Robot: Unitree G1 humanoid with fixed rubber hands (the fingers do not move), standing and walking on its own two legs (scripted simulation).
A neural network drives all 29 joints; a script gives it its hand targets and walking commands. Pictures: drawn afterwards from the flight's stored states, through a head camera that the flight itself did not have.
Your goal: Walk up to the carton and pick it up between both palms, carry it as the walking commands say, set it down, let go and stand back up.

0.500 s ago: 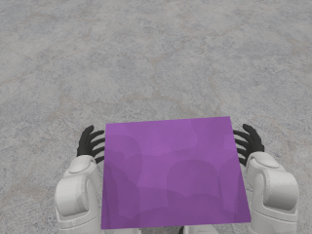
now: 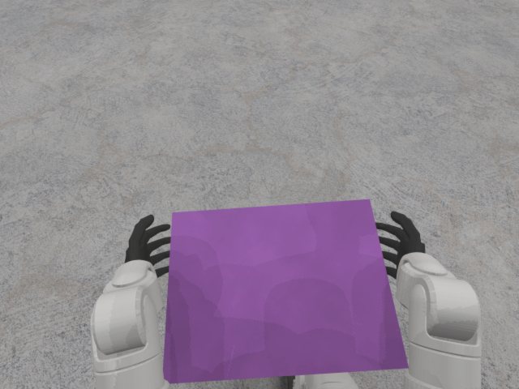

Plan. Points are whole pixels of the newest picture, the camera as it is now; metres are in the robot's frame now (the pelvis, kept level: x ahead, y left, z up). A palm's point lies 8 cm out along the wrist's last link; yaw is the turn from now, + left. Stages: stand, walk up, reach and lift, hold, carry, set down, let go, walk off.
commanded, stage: carry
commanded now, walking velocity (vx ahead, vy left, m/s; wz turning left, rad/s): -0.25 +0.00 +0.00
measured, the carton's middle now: (275, 291) +0.26 -0.01 -0.02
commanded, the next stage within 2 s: none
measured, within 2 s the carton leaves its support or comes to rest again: neither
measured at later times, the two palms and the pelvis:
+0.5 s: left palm out of the picture +0.10 +0.16 +0.08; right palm out of the picture +0.09 -0.21 +0.07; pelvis -0.17 +0.00 +0.00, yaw +1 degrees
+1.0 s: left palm out of the picture -0.10 +0.18 +0.08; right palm out of the picture -0.11 -0.19 +0.07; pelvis -0.37 +0.00 +0.00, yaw +1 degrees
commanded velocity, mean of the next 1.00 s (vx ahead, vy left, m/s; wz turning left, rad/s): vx -0.25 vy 0.00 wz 0.00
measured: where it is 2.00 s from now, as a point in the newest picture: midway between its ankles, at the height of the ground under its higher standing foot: outside the picture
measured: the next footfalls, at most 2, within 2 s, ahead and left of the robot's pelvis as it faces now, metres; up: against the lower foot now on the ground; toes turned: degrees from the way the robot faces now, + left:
right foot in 0.26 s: -0.03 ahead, -0.13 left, +0.00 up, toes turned -5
left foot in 0.50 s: -0.12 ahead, +0.13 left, +0.00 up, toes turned +7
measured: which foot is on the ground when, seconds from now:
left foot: down 0.00-0.26, up 0.28-0.48, down 0.50-0.72, up 0.74-0.96, down 0.98-1.00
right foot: up 0.00-0.24, down 0.26-0.54, up 0.56-0.68, down 0.70-1.00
